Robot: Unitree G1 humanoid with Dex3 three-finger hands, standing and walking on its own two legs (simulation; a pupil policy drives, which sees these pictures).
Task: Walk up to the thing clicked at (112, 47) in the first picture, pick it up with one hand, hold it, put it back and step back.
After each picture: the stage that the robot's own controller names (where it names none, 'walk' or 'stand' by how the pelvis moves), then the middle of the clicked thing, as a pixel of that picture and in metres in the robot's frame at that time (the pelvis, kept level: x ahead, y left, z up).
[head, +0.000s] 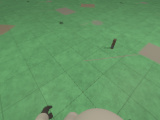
stand; (113, 44) +1.65 -0.52 -0.65
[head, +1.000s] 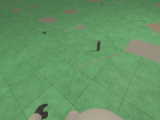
walk; (98, 46) +1.57 -0.07 -0.62
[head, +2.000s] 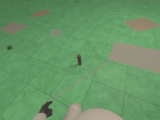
walk; (79, 60) +1.00 +0.27 -0.65
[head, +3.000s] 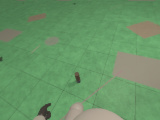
walk; (77, 77) +0.62 +0.25 -0.65
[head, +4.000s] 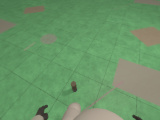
stand; (74, 86) +0.43 +0.21 -0.62
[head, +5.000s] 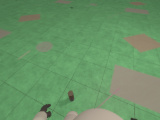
stand; (71, 96) +0.37 +0.22 -0.65
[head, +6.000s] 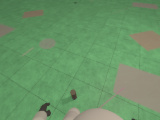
stand; (73, 95) +0.35 +0.19 -0.64
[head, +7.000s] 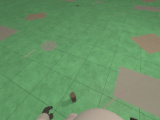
stand; (73, 97) +0.33 +0.21 -0.66
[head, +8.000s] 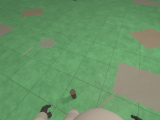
stand; (73, 94) +0.34 +0.21 -0.65
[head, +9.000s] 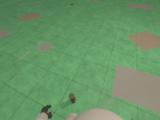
stand; (72, 98) +0.31 +0.21 -0.65
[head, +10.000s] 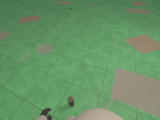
stand; (71, 102) +0.30 +0.21 -0.66
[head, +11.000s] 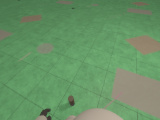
stand; (71, 101) +0.31 +0.20 -0.66
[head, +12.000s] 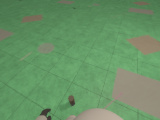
stand; (71, 100) +0.31 +0.20 -0.66
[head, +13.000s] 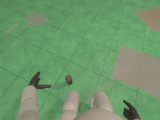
go down; (69, 80) +0.37 +0.19 -0.51
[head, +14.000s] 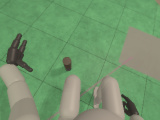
go down; (67, 65) +0.43 +0.19 -0.29
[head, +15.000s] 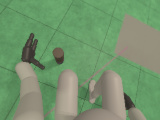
close in; (59, 57) +0.43 +0.20 -0.22
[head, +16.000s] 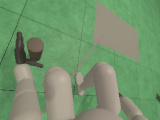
close; (35, 52) +0.43 +0.23 -0.17
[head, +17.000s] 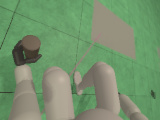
lift; (31, 51) +0.43 +0.24 -0.17
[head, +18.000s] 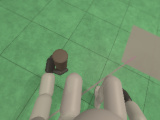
lift; (61, 64) +0.35 +0.21 -0.04
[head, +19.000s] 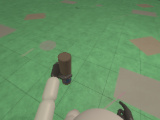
hold; (65, 70) +0.32 +0.17 +0.09
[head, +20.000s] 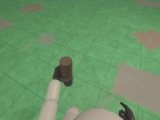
hold; (67, 73) +0.32 +0.17 +0.03
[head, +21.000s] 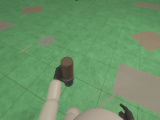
hold; (68, 73) +0.32 +0.16 +0.03
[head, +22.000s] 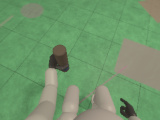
crouch; (62, 60) +0.40 +0.18 -0.03
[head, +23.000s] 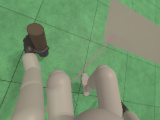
lower; (40, 43) +0.48 +0.23 -0.14
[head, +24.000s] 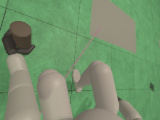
lower; (23, 42) +0.47 +0.25 -0.18
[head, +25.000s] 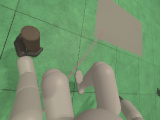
lower; (32, 45) +0.46 +0.24 -0.17
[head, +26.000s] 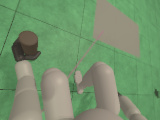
lower; (30, 49) +0.44 +0.25 -0.18
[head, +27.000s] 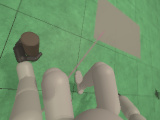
rest; (32, 50) +0.43 +0.24 -0.18
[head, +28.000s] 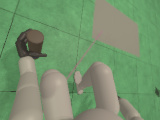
open; (35, 47) +0.46 +0.22 -0.18
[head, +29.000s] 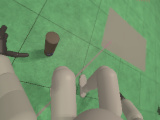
stand; (50, 46) +0.45 +0.21 -0.20
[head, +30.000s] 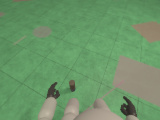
stand; (72, 86) +0.39 +0.16 -0.54
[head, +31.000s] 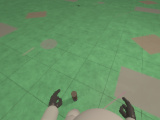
stand; (74, 96) +0.36 +0.16 -0.60
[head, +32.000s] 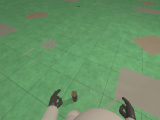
stand; (74, 96) +0.36 +0.16 -0.60
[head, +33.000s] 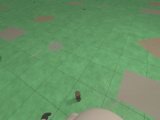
stand; (78, 96) +0.38 +0.16 -0.65
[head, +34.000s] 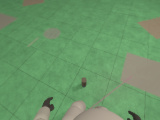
walk; (84, 82) +0.44 +0.08 -0.64
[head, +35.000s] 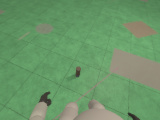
walk; (78, 72) +0.62 +0.11 -0.63
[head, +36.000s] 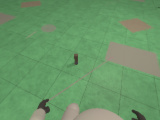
walk; (76, 59) +0.93 +0.24 -0.63
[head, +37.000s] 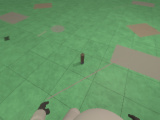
stand; (82, 59) +1.00 +0.16 -0.65
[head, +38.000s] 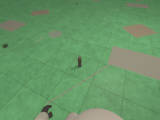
stand; (79, 62) +0.98 +0.20 -0.66
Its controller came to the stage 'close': yes
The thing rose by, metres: 0.69
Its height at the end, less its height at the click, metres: +0.00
